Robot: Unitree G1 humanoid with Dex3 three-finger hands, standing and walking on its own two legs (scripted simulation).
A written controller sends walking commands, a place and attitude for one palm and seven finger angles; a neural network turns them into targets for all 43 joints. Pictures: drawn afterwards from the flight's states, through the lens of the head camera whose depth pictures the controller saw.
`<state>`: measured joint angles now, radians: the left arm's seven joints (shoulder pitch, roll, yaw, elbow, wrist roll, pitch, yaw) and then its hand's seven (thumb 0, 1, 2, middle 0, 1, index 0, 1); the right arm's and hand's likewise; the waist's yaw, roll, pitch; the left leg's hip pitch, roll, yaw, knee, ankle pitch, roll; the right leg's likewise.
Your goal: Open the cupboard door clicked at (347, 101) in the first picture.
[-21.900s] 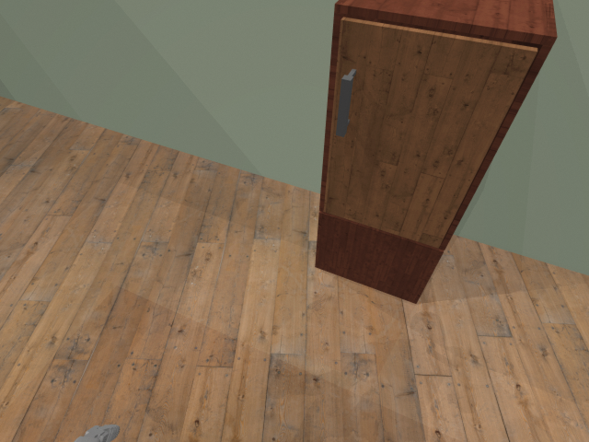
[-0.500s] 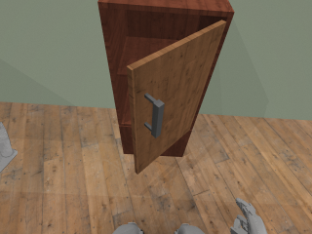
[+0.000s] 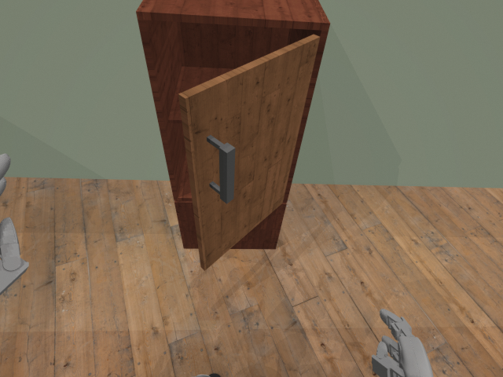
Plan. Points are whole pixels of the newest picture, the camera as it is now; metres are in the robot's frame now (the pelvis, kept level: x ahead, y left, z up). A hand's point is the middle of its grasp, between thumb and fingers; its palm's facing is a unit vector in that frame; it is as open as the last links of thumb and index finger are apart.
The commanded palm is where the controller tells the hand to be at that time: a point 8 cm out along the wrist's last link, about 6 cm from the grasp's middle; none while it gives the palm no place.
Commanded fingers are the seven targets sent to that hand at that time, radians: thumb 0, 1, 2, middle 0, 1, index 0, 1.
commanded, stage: stop stepping back and stand still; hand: left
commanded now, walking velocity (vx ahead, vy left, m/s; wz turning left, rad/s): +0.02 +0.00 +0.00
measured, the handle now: (220, 170) +0.49 +0.09 +0.04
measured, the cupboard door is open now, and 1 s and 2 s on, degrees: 45 45 45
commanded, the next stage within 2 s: let the arm hang, fingers relaxed in 0.54 s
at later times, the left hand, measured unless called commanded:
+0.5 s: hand out of the picture +0.15 +0.27 +0.18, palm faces +0.38 -0.76 -0.52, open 7.4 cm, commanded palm +0.11 +0.31 +0.19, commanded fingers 0.00 0.90 0.90 -0.20 -0.30 -0.20 -0.30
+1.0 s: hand out of the picture -0.06 +0.20 -0.17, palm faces +0.02 -0.99 -0.14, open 7.4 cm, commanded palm none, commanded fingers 0.00 0.90 0.90 -0.20 -0.30 -0.20 -0.30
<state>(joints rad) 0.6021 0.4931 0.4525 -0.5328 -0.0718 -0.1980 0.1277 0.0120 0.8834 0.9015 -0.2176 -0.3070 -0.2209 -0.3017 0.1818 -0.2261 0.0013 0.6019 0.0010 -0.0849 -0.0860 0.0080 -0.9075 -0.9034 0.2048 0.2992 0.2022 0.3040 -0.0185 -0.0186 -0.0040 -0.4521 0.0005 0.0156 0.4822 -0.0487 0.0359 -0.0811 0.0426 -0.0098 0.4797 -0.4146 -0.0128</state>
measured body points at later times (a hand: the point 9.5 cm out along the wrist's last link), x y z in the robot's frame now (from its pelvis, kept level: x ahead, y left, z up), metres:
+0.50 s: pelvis -0.03 +0.01 +0.01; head -0.03 +0.01 +0.46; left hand +0.13 +0.31 +0.21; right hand +0.12 -0.19 -0.08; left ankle +0.05 +0.11 -0.71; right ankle -0.08 -0.07 -0.73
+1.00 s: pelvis -0.06 +0.03 +0.01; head -0.04 +0.04 +0.46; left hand -0.06 +0.25 -0.15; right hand +0.03 -0.25 -0.12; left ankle +0.00 +0.13 -0.73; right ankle -0.07 -0.08 -0.73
